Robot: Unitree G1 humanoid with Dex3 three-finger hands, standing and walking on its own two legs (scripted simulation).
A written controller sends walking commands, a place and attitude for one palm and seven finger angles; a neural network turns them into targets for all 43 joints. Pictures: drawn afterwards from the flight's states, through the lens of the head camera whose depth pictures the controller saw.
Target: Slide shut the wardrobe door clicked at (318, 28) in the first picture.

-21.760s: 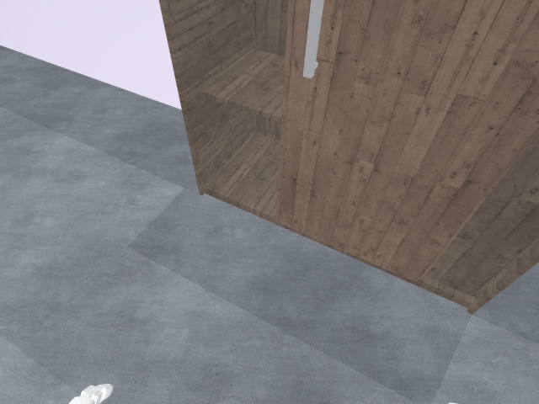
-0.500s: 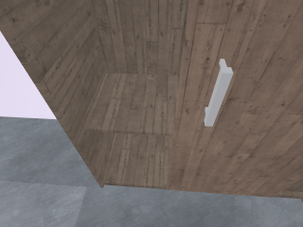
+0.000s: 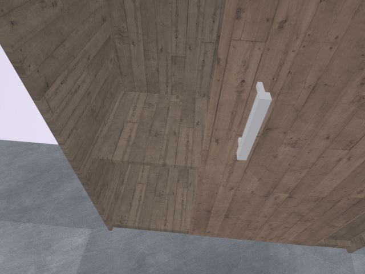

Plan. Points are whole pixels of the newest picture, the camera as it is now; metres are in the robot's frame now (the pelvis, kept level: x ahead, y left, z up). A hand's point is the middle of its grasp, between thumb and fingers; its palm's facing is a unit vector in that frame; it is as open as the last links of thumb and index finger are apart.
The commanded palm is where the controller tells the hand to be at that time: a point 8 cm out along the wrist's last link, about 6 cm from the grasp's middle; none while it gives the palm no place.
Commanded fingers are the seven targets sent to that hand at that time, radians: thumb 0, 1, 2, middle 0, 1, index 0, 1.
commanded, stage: look again from close up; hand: right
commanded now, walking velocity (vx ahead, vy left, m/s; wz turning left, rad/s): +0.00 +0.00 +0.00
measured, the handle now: (250, 123) +0.42 -0.12 +0.13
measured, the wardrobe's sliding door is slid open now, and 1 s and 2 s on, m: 0.41 0.41 0.41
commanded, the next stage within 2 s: raise the hand with hooked fingers in 1.00 s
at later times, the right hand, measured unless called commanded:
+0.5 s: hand out of the picture -0.02 -0.18 -0.19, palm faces +0.01 +0.99 -0.17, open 7.4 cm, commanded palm none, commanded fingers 0.00 -0.90 -0.90 0.20 0.30 0.20 0.30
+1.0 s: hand out of the picture -0.04 -0.21 -0.19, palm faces -0.01 +0.99 -0.17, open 7.4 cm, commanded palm none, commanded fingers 0.00 -0.90 -0.90 0.20 0.30 0.20 0.30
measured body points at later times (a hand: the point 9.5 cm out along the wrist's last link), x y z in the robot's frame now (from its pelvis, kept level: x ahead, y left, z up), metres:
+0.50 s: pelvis -0.01 -0.02 -0.01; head -0.01 -0.03 +0.44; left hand +0.01 +0.21 -0.16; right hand -0.02 -0.24 -0.17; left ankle -0.07 +0.10 -0.74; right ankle +0.01 -0.08 -0.74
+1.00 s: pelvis -0.01 -0.04 +0.00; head +0.00 -0.06 +0.45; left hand +0.00 +0.19 -0.15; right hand -0.03 -0.26 -0.17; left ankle -0.07 +0.10 -0.74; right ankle +0.01 -0.08 -0.74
